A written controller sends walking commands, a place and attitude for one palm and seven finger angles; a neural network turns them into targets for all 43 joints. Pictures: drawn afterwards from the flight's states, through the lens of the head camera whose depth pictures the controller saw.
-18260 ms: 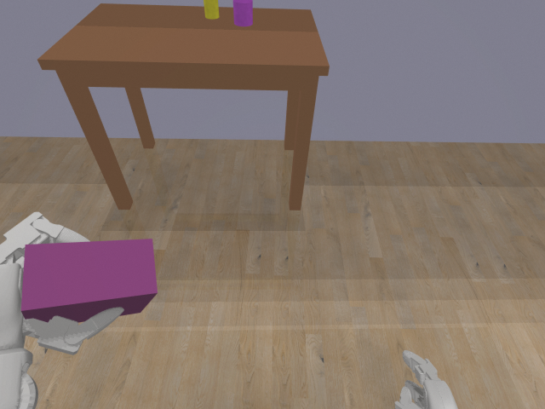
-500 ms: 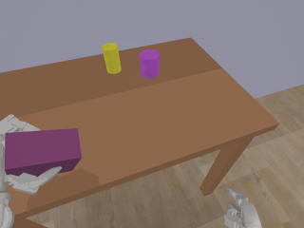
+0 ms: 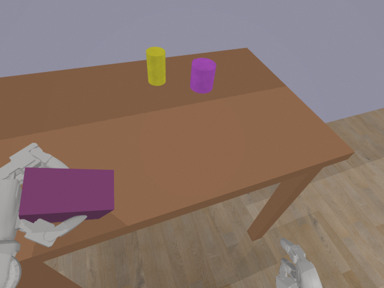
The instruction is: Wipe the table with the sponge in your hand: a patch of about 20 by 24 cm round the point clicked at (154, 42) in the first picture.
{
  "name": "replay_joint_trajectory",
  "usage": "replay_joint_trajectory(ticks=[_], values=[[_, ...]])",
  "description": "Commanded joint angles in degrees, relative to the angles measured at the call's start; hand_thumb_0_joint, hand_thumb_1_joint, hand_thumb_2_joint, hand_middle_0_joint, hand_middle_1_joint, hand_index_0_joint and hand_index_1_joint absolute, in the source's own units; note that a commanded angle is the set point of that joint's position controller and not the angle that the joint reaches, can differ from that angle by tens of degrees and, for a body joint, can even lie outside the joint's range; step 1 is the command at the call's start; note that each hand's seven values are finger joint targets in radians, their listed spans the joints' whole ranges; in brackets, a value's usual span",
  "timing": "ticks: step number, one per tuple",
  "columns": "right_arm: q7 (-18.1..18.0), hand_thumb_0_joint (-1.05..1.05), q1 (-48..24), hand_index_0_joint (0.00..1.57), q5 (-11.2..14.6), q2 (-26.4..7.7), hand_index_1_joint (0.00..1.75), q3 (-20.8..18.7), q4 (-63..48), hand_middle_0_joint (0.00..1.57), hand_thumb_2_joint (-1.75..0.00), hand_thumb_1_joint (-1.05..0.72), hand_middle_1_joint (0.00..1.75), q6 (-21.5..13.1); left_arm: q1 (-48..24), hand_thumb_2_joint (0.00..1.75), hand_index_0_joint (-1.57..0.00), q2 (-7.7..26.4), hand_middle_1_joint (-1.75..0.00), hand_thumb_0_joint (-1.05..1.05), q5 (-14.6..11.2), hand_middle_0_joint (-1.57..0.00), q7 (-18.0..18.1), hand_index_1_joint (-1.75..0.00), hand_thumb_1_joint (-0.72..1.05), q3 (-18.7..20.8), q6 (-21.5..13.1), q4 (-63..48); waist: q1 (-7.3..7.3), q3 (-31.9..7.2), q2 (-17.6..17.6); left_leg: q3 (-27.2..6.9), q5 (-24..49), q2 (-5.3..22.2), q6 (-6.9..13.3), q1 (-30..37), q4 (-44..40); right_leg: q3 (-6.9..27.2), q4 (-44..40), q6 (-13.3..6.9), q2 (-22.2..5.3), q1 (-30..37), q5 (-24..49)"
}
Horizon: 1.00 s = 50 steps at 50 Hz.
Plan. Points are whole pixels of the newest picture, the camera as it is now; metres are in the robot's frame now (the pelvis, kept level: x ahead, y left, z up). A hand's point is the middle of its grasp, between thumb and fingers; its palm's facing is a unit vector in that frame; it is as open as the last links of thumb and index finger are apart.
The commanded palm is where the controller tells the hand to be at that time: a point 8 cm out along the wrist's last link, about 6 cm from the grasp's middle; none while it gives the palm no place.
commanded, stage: come to a stop and stand still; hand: left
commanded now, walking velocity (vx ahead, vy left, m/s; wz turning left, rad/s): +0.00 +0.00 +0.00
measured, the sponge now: (80, 196) +0.22 +0.21 +0.12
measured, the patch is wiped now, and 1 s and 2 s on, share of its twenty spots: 0.00 0.00 0.00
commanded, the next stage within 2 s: look again from close up in 0.96 s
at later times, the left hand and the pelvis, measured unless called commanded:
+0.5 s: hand (35, 180) +0.23 +0.27 +0.16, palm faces +0.40 -0.85 -0.36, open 9.9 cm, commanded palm +0.17 +0.30 +0.18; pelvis +0.01 +0.01 +0.00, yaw +1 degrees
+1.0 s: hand (49, 174) +0.24 +0.25 +0.16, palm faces +0.39 -0.84 -0.37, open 9.9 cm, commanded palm +0.18 +0.28 +0.18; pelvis +0.03 +0.00 +0.00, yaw +1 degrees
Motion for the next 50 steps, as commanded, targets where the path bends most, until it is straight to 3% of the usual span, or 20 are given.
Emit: replay_joint_trajectory(ticks=[1, 3, 10, 14, 17, 18, 22, 23, 27, 28, 30, 32, 33, 37, 38, 42, 43, 47, 48, 50], values=[[-1.2, 0.0, -7.0, 0.2, 0.6, -7.3, 0.3, -2.5, -9.4, 0.2, -0.9, -0.9, 0.3, -4.8, -13.0, 1.3, -1.2, 10.6, -1.6, 0.0, 0.0, -1.2, 2.6, -1.6, 0.1, 9.8, -5.4, -14.5, 0.75, -5.8, 12.8, -10.4, -23.9, 8.0, 1.1, -8.3, -14.6, 1.1, 1.6, -1.8, -1.1, 7.5, -5.0], [-0.7, 0.0, -6.8, 0.2, 0.5, -7.4, 0.3, -2.3, -8.7, 0.2, -0.9, -0.9, 0.3, -5.8, -12.7, 1.3, -1.2, 8.4, -1.6, 0.0, 0.4, -1.2, 2.4, -1.6, 0.1, 7.9, -5.6, -14.6, 0.62, -6.8, 13.2, -10.8, -25.2, 8.3, 0.8, -8.4, -15.2, 0.0, 2.8, -1.6, -0.4, 8.1, -4.2], [0.3, 0.0, -5.6, 0.2, 0.1, -7.7, 0.3, -2.5, -7.0, 0.2, -0.9, -0.9, 0.3, -6.0, -10.8, 1.3, -1.2, 6.0, -1.6, 0.0, 1.4, -1.2, 2.5, -1.6, 0.1, 5.7, -4.6, -11.4, 0.26, -5.3, 5.1, -10.3, -19.1, 7.1, -0.8, -4.8, -12.5, 1.7, -3.1, -1.4, -0.6, 4.7, -2.5], [0.2, 0.0, -6.5, 0.2, 0.1, -7.1, 0.3, -2.3, -7.6, 0.2, -0.9, -0.9, 0.3, -5.4, -12.2, 1.3, -1.2, 6.4, -1.6, 0.0, 1.5, -1.2, 2.4, -1.6, 0.1, 6.0, -4.4, -12.4, 0.02, -5.2, 8.6, -9.8, -17.3, 6.6, -1.2, -3.6, -12.8, 1.6, -4.0, -1.5, -0.4, 4.8, -1.3], [0.1, 0.0, -7.5, 0.2, 0.2, -7.2, 0.3, -2.0, -7.7, 0.2, -0.9, -0.9, 0.3, -5.2, -10.9, 1.3, -1.2, 9.1, -1.6, 0.0, 1.3, -1.2, 2.7, -1.6, 0.1, 8.8, -4.3, -13.9, 0.25, -7.4, 8.4, -8.8, -11.2, 5.8, -1.9, -0.4, -11.4, 1.2, -4.7, -1.5, -0.3, 5.1, 0.7], [0.0, 0.0, -7.0, 0.2, -0.1, -6.9, 0.3, -1.9, -7.9, 0.2, -0.9, -0.9, 0.3, -4.8, -9.9, 1.3, -1.2, 6.8, -1.6, 0.0, 0.8, -1.2, 2.3, -1.6, 0.1, 6.8, -4.4, -13.4, 0.17, -7.5, 7.6, -9.0, -9.8, 5.7, -1.7, -0.3, -11.1, 0.9, -5.1, -1.5, -0.2, 5.1, 1.7], [0.0, 0.0, -7.8, 0.2, 0.2, -7.0, 0.3, -2.1, -8.3, 0.2, -0.9, -0.9, 0.3, -4.7, -7.3, 1.3, -1.2, 8.9, -1.6, 0.0, 0.5, -1.2, 2.5, -1.6, 0.1, 9.1, -4.1, -15.4, 0.2, -9.2, 8.4, -7.0, -2.5, 4.9, -2.4, 3.0, -8.7, 1.2, -5.2, -1.6, -0.7, 5.0, 5.1], [0.0, 0.0, -6.9, 0.2, -0.1, -7.0, 0.3, -1.9, -8.2, 0.2, -0.9, -0.9, 0.3, -4.2, -6.3, 1.3, -1.2, 6.5, -1.6, 0.0, 0.1, -1.2, 2.1, -1.6, 0.1, 7.0, -3.9, -13.5, 0.09, -8.4, 7.0, -7.4, -2.1, 4.9, -2.3, 2.1, -9.0, 0.6, -5.7, -1.5, -0.6, 5.0, 5.2], [-0.2, 0.0, -7.8, 0.2, 0.4, -7.2, 0.3, -2.4, -8.3, 0.2, -0.9, -0.9, 0.3, -3.7, -5.3, 1.3, -1.2, 8.9, -1.6, 0.0, 0.2, -1.2, 2.6, -1.6, 0.1, 9.5, -3.4, -14.6, 0.15, -9.9, 6.6, -6.3, 3.6, 4.7, -2.7, 4.6, -7.3, 0.9, -5.2, -1.5, -1.0, 5.3, 8.7], [-0.2, 0.0, -6.9, 0.2, 0.1, -7.4, 0.3, -2.3, -8.2, 0.2, -0.9, -0.9, 0.3, -3.3, -4.7, 1.3, -1.2, 6.4, -1.6, 0.0, -0.3, -1.2, 2.1, -1.6, 0.1, 7.0, -3.4, -13.3, -0.02, -9.2, 5.7, -6.6, 4.5, 4.7, -2.6, 4.4, -7.5, 0.6, -5.6, -1.5, -1.0, 4.9, 9.0], [-0.5, 0.0, -7.0, 0.2, 0.3, -7.6, 0.3, -2.8, -8.5, 0.2, -0.9, -0.9, 0.3, -3.1, -5.5, 1.3, -1.2, 7.8, -1.6, 0.0, -0.3, -1.2, 2.2, -1.6, 0.1, 8.0, -3.4, -15.2, 0.0, -10.1, 6.8, -6.6, 6.5, 5.0, -2.5, 5.4, -6.7, 1.3, -5.1, -1.7, -1.6, 5.5, 10.3], [-0.6, 0.0, -8.1, 0.2, 0.6, -7.4, 0.3, -2.5, -8.5, 0.2, -0.9, -0.9, 0.3, -2.9, -4.4, 1.3, -1.2, 9.0, -1.6, 0.0, -0.2, -1.2, 2.6, -1.6, 0.1, 9.3, -2.9, -14.8, 0.22, -10.0, 6.5, -6.0, 6.7, 4.8, -2.6, 5.9, -6.5, 1.3, -5.4, -1.5, -1.6, 5.1, 10.4], [-0.6, 0.0, -7.2, 0.2, 0.2, -7.6, 0.3, -2.5, -8.4, 0.2, -0.9, -0.9, 0.3, -2.4, -4.1, 1.3, -1.2, 6.7, -1.6, 0.0, -0.6, -1.2, 2.2, -1.6, 0.1, 7.1, -2.9, -14.1, 0.04, -9.9, 6.3, -6.1, 6.7, 4.6, -2.3, 5.4, -6.6, 1.0, -5.8, -1.6, -1.5, 5.4, 10.8], [-0.9, 0.0, -8.3, 0.2, 0.6, -7.5, 0.3, -2.6, -8.7, 0.2, -0.9, -0.9, 0.3, -2.3, -3.6, 1.3, -1.2, 9.5, -1.6, 0.0, -0.5, -1.2, 2.9, -1.6, 0.1, 9.7, -2.5, -15.5, 0.26, -10.3, 5.9, -6.0, 7.8, 4.7, -2.2, 6.0, -5.7, 1.5, -5.7, -1.6, -2.1, 5.8, 11.9], [-0.8, 0.0, -7.4, 0.2, 0.3, -7.7, 0.3, -2.5, -8.6, 0.2, -0.9, -0.9, 0.3, -1.9, -3.5, 1.3, -1.2, 7.2, -1.6, 0.0, -0.8, -1.2, 2.5, -1.6, 0.1, 7.5, -2.5, -14.6, 0.06, -10.1, 5.7, -6.1, 7.8, 4.5, -2.0, 5.5, -5.9, 1.2, -6.1, -1.6, -2.0, 5.9, 12.0], [-1.1, 0.0, -8.2, 0.2, 0.7, -7.7, 0.3, -2.8, -8.8, 0.2, -0.9, -0.9, 0.3, -1.8, -3.2, 1.3, -1.2, 9.3, -1.6, 0.0, -0.8, -1.2, 2.9, -1.6, 0.1, 9.5, -2.1, -15.7, 0.11, -10.1, 6.1, -5.9, 8.3, 4.5, -2.0, 6.1, -5.3, 1.8, -6.0, -1.7, -2.4, 5.6, 12.6], [-1.0, 0.0, -7.6, 0.2, 0.3, -7.6, 0.3, -2.5, -8.7, 0.2, -0.9, -0.9, 0.3, -1.4, -2.8, 1.3, -1.2, 7.1, -1.6, 0.0, -1.1, -1.2, 2.5, -1.6, 0.1, 7.5, -2.0, -14.1, 0.04, -9.7, 5.4, -5.8, 7.1, 4.6, -1.7, 5.8, -5.6, 1.4, -6.5, -1.6, -2.4, 5.4, 11.8], [-1.2, 0.0, -8.3, 0.2, 0.6, -7.6, 0.3, -2.7, -8.7, 0.2, -0.9, -0.9, 0.3, -1.4, -3.3, 1.3, -1.2, 8.9, -1.6, 0.0, -0.8, -1.2, 2.9, -1.6, 0.1, 9.0, -1.7, -14.6, 0.07, -9.1, 5.8, -6.0, 5.4, 4.7, -1.9, 5.8, -6.0, 2.0, -6.8, -1.6, -2.4, 4.8, 10.7], [-1.2, 0.0, -7.7, 0.2, 0.3, -7.6, 0.3, -2.5, -8.7, 0.2, -0.9, -0.9, 0.3, -1.1, -3.4, 1.3, -1.2, 6.8, -1.6, 0.0, -1.1, -1.2, 2.6, -1.6, 0.1, 7.1, -1.6, -13.7, -0.11, -9.0, 5.7, -6.1, 4.8, 4.6, -1.7, 5.3, -6.3, 1.6, -7.0, -1.6, -2.3, 5.1, 10.4], [-1.3, 0.0, -7.7, 0.2, 0.5, -7.7, 0.3, -2.8, -9.0, 0.2, -0.9, -0.9, 0.3, -1.2, -4.7, 1.3, -1.2, 7.9, -1.6, 0.0, -1.0, -1.2, 2.7, -1.6, 0.1, 7.6, -1.7, -15.2, -0.11, -9.2, 5.5, -6.3, 5.3, 4.7, -1.7, 5.6, -6.1, 2.1, -6.8, -1.7, -2.7, 5.3, 11.0]])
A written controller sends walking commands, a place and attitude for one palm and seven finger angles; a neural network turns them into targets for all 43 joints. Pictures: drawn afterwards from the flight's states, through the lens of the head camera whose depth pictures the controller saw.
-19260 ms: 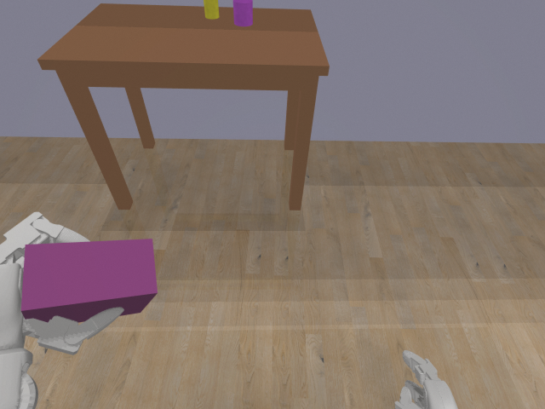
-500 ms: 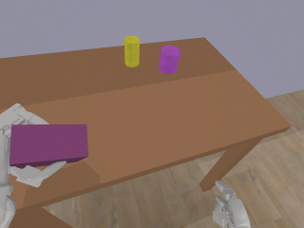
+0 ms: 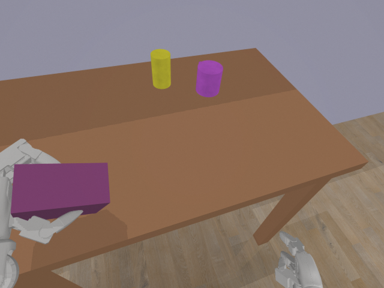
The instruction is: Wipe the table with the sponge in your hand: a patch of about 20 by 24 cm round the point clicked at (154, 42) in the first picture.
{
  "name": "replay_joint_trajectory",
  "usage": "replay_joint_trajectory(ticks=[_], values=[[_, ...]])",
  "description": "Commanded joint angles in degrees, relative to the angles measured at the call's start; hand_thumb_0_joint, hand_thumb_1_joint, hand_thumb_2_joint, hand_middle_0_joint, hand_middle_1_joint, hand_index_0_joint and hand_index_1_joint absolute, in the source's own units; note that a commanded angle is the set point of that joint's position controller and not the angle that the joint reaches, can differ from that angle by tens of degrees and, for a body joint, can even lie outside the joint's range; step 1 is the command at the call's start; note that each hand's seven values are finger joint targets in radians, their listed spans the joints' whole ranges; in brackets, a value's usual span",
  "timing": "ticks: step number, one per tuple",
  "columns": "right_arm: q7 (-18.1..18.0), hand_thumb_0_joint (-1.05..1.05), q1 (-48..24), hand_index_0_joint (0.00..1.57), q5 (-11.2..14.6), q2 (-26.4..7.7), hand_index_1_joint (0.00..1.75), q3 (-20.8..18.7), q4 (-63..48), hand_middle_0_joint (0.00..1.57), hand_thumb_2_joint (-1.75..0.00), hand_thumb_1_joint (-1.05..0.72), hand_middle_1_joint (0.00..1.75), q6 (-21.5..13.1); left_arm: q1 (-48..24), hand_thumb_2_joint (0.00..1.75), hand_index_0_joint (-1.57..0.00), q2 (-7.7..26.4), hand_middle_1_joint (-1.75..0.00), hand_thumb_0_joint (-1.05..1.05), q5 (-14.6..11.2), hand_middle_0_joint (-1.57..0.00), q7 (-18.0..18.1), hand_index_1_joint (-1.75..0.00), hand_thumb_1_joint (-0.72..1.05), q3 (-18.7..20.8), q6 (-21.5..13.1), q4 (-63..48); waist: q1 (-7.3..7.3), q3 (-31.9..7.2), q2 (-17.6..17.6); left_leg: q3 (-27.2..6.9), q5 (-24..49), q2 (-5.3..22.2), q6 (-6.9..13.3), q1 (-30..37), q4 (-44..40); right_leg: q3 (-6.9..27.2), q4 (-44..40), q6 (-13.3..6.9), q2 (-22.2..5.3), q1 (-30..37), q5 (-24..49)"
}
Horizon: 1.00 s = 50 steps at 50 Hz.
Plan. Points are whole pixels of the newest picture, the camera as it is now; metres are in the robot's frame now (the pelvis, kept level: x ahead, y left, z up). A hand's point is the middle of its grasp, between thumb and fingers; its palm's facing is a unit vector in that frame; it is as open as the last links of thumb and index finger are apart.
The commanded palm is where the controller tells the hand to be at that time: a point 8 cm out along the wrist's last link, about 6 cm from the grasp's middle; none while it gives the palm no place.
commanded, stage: look again from close up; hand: left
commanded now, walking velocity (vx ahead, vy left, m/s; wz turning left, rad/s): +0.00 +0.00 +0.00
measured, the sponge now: (75, 191) +0.23 +0.21 +0.13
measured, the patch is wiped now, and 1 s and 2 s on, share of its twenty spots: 0.00 0.00 0.00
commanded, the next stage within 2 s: shuffle to correct the standing spot in 0.34 s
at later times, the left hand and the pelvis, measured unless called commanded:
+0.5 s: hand (45, 190) +0.22 +0.25 +0.15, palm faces +0.37 -0.85 -0.37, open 9.9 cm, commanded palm +0.16 +0.28 +0.17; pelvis +0.00 +0.00 +0.00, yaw +0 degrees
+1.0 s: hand (81, 188) +0.23 +0.20 +0.15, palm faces +0.32 -0.86 -0.39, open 9.9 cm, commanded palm +0.17 +0.23 +0.17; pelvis +0.00 -0.04 +0.00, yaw -1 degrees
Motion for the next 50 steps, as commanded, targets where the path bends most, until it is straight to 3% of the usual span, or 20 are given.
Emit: replay_joint_trajectory(ticks=[1, 2, 3, 7, 8, 12, 13, 17, 18, 22, 23, 32, 33, 37, 38, 42, 43, 47, 48, 50], values=[[-1.0, 0.0, -4.9, 0.2, 0.4, -7.3, 0.3, -3.1, -9.1, 0.2, -0.9, -0.9, 0.3, -3.0, -4.0, 1.3, -1.2, 9.4, -1.6, 0.0, -0.4, -1.2, 1.3, -1.6, 0.1, 6.4, -3.3, -12.5, -0.37, -9.3, 4.1, -4.8, 7.0, 4.8, -1.3, 4.2, -4.4, 2.8, -1.7, -2.1, -3.3, 1.8, 11.2], [-1.0, 0.0, -5.8, 0.2, 0.6, -7.2, 0.3, -2.9, -9.1, 0.2, -0.9, -0.9, 0.3, -3.1, -3.4, 1.3, -1.2, 10.4, -1.6, 0.0, -0.3, -1.2, 1.5, -1.6, 0.1, 7.3, -3.1, -12.5, -0.29, -9.0, 4.2, -4.6, 6.3, 4.6, -1.4, 4.2, -4.4, 2.6, -1.9, -1.9, -3.1, 1.2, 10.5], [-0.9, 0.0, -5.0, 0.2, 0.3, -7.2, 0.3, -2.7, -9.0, 0.2, -0.9, -0.9, 0.3, -2.8, -3.3, 1.3, -1.2, 8.0, -1.6, 0.0, -0.5, -1.2, 1.1, -1.6, 0.1, 5.2, -3.1, -11.5, -0.49, -8.8, 3.4, -4.8, 5.8, 4.6, -1.3, 3.8, -4.9, 2.1, -2.0, -1.9, -2.9, 1.2, 9.9], [-1.0, 0.0, -5.7, 0.2, 0.6, -7.2, 0.3, -2.9, -9.1, 0.2, -0.9, -0.9, 0.3, -2.9, -3.2, 1.3, -1.2, 10.5, -1.6, 0.0, -0.3, -1.2, 1.5, -1.6, 0.1, 7.4, -3.0, -12.6, -0.3, -8.9, 4.7, -4.7, 5.5, 4.7, -1.4, 4.0, -5.0, 2.4, -1.8, -1.9, -2.9, 1.3, 9.9], [-0.9, 0.0, -5.0, 0.2, 0.3, -7.2, 0.3, -2.7, -9.0, 0.2, -0.9, -0.9, 0.3, -2.7, -3.6, 1.3, -1.2, 8.0, -1.6, 0.0, -0.5, -1.2, 1.1, -1.6, 0.1, 5.0, -3.0, -11.9, -0.57, -8.6, 4.5, -4.9, 5.1, 4.6, -1.3, 3.3, -5.3, 1.9, -2.0, -1.9, -2.8, 1.6, 9.4], [-1.0, 0.0, -5.7, 0.2, 0.6, -7.2, 0.3, -2.9, -9.2, 0.2, -0.9, -0.9, 0.3, -2.8, -3.1, 1.3, -1.2, 10.5, -1.6, 0.0, -0.3, -1.2, 1.5, -1.6, 0.1, 7.4, -2.9, -12.3, -0.36, -8.5, 4.8, -5.0, 3.9, 4.9, -1.4, 3.3, -5.5, 2.3, -1.9, -1.9, -2.9, 1.4, 8.7], [-0.9, 0.0, -4.9, 0.2, 0.4, -7.1, 0.3, -2.7, -9.1, 0.2, -0.9, -0.9, 0.3, -2.5, -2.9, 1.3, -1.2, 8.1, -1.6, 0.0, -0.5, -1.2, 1.2, -1.6, 0.1, 5.4, -2.9, -11.2, -0.55, -8.0, 4.2, -5.1, 3.5, 4.8, -1.3, 2.6, -5.9, 1.7, -2.1, -1.9, -2.7, 1.5, 8.3], [-1.0, 0.0, -5.5, 0.2, 0.7, -7.3, 0.3, -3.0, -9.2, 0.2, -0.9, -0.9, 0.3, -2.8, -3.1, 1.3, -1.2, 10.5, -1.6, 0.0, -0.3, -1.2, 1.5, -1.6, 0.1, 7.4, -2.9, -12.9, -0.42, -9.2, 5.1, -5.3, 5.4, 5.0, -1.5, 3.8, -5.7, 1.8, -1.2, -1.9, -2.7, 1.8, 9.1], [-0.9, 0.0, -4.9, 0.2, 0.4, -7.2, 0.3, -2.8, -9.1, 0.2, -0.9, -0.9, 0.3, -2.6, -3.1, 1.3, -1.2, 8.0, -1.6, 0.0, -0.5, -1.2, 1.1, -1.6, 0.1, 5.1, -3.0, -12.3, -0.56, -8.7, 5.0, -5.3, 4.9, 4.9, -1.4, 3.2, -6.1, 1.3, -1.4, -1.8, -2.6, 1.8, 8.8], [-1.0, 0.0, -5.4, 0.2, 0.6, -7.4, 0.3, -3.0, -9.1, 0.2, -0.9, -0.9, 0.3, -2.8, -2.8, 1.3, -1.2, 10.5, -1.6, 0.0, -0.3, -1.2, 1.6, -1.6, 0.1, 7.3, -3.0, -13.3, -0.43, -9.3, 5.1, -5.5, 5.4, 5.1, -1.6, 3.2, -5.9, 1.7, -1.0, -1.9, -2.7, 2.3, 9.3], [-1.0, 0.0, -4.7, 0.2, 0.4, -7.0, 0.3, -2.7, -9.0, 0.2, -0.9, -0.9, 0.3, -2.5, -2.6, 1.3, -1.2, 8.2, -1.6, 0.0, -0.6, -1.2, 1.2, -1.6, 0.1, 5.4, -2.9, -12.0, -0.64, -8.7, 4.3, -5.7, 5.0, 5.2, -1.6, 3.1, -6.6, 1.0, -1.4, -1.8, -2.3, 2.0, 8.6], [-0.4, 0.0, -5.2, 0.2, 0.8, -6.7, 0.3, -3.1, -9.7, 0.2, -0.9, -0.9, 0.3, -2.2, -5.0, 1.3, -1.2, 10.4, -1.6, 0.0, -0.9, -1.2, 1.0, -1.6, 0.1, 7.0, -2.2, -13.0, -0.75, -8.0, 6.7, -6.5, 3.3, 8.0, -2.3, 4.0, -8.7, 0.3, -0.3, -1.2, -0.6, 0.3, 4.8], [-0.3, 0.0, -4.8, 0.2, 0.6, -6.7, 0.3, -3.0, -9.9, 0.2, -0.9, -0.9, 0.3, -1.9, -5.2, 1.3, -1.2, 7.9, -1.6, 0.0, -1.2, -1.2, 0.6, -1.6, 0.1, 4.7, -2.1, -12.5, -0.95, -7.5, 7.2, -6.8, 2.0, 8.2, -2.0, 2.9, -9.0, 0.0, -0.4, -1.2, -0.4, 0.4, 4.3], [0.0, 0.0, -4.9, 0.2, 0.8, -6.7, 0.3, -3.4, -10.3, 0.2, -0.9, -0.9, 0.3, -1.8, -3.7, 1.3, -1.2, 11.1, -1.6, 0.0, -1.2, -1.2, 0.9, -1.6, 0.1, 7.9, -1.9, -14.6, -0.8, -9.6, 7.0, -5.9, 6.1, 8.4, -2.0, 4.6, -6.4, 0.2, -0.2, -1.4, -0.7, 0.4, 6.7], [0.2, 0.0, -4.5, 0.2, 0.6, -6.5, 0.3, -3.2, -10.5, 0.2, -0.9, -0.9, 0.3, -1.5, -3.2, 1.3, -1.2, 8.7, -1.6, 0.0, -1.6, -1.2, 0.5, -1.6, 0.1, 5.8, -1.7, -13.9, -0.97, -9.0, 7.5, -5.6, 5.6, 8.4, -1.7, 4.0, -6.1, 0.2, -0.6, -1.4, -0.8, 0.1, 6.7], [0.0, 0.0, -4.9, 0.2, 0.9, -6.7, 0.3, -3.7, -10.6, 0.2, -0.9, -0.9, 0.3, -1.3, -2.5, 1.3, -1.2, 11.5, -1.6, 0.0, -1.8, -1.2, 0.6, -1.6, 0.1, 8.5, -1.3, -14.8, -0.94, -9.6, 6.8, -5.1, 8.3, 8.6, -1.6, 4.3, -3.9, 0.8, -0.1, -1.6, -1.0, -0.4, 8.9], [0.0, 0.0, -4.2, 0.2, 0.6, -6.7, 0.3, -3.6, -10.5, 0.2, -0.9, -0.9, 0.3, -0.9, -1.9, 1.3, -1.2, 9.5, -1.6, 0.0, -2.1, -1.2, 0.3, -1.6, 0.1, 6.9, -1.1, -13.8, -1.09, -9.2, 6.3, -4.7, 8.0, 8.5, -1.3, 3.9, -3.2, 0.8, -0.5, -1.6, -1.1, -0.7, 9.2], [-0.3, 0.0, -4.7, 0.2, 0.9, -6.9, 0.3, -4.1, -10.6, 0.2, -0.9, -0.9, 0.3, -0.9, -0.7, 1.3, -1.2, 11.5, -1.6, 0.0, -2.5, -1.2, 0.2, -1.6, 0.1, 9.0, -0.5, -14.2, -1.02, -10.4, 4.6, -3.9, 10.6, 8.4, -1.3, 4.9, -0.2, 2.2, -0.2, -2.0, -1.9, -1.2, 12.1], [-0.3, 0.0, -4.1, 0.2, 0.6, -6.9, 0.3, -4.1, -10.7, 0.2, -0.9, -0.9, 0.3, -0.6, -0.7, 1.3, -1.2, 9.7, -1.6, 0.0, -2.8, -1.2, -0.1, -1.6, 0.1, 7.2, -0.4, -14.1, -1.26, -10.0, 4.3, -3.5, 10.0, 8.3, -1.0, 4.5, 0.5, 2.4, -0.3, -2.0, -2.0, -1.5, 12.5], [-0.5, 0.0, -4.0, 0.2, 0.7, -7.1, 0.3, -4.5, -10.8, 0.2, -0.9, -0.9, 0.3, -0.5, -1.5, 1.3, -1.2, 10.6, -1.6, 0.0, -2.9, -1.2, -0.2, -1.6, 0.1, 7.8, -0.3, -14.7, -1.27, -10.2, 3.7, -3.3, 9.5, 8.0, -1.2, 4.4, 1.7, 3.3, 0.0, -2.4, -2.6, -1.8, 13.3]])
